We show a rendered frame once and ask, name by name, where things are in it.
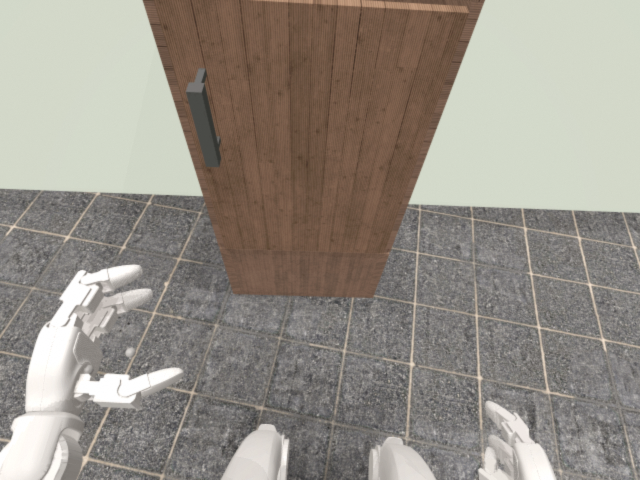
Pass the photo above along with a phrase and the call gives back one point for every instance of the left robot hand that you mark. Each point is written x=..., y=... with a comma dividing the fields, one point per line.
x=70, y=341

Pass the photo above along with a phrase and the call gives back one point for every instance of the left robot thigh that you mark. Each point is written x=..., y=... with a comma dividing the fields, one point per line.
x=263, y=455

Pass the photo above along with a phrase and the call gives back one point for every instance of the left robot forearm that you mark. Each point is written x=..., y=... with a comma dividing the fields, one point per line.
x=44, y=446

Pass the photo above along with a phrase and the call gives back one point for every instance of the handle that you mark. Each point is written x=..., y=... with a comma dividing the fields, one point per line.
x=202, y=117

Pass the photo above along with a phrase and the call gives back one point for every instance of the right robot hand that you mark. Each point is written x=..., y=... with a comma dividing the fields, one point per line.
x=525, y=461

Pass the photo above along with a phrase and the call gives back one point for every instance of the cupboard door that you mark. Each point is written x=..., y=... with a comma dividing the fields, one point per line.
x=322, y=108

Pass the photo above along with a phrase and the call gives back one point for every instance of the robot right shin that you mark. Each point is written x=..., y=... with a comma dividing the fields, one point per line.
x=394, y=440

